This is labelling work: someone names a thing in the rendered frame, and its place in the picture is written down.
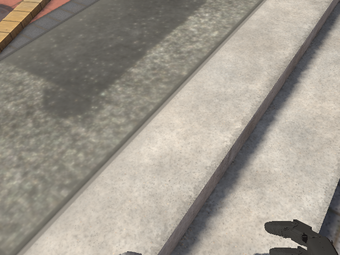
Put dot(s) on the right robot hand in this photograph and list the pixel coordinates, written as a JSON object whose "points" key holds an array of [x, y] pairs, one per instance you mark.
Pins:
{"points": [[302, 234]]}

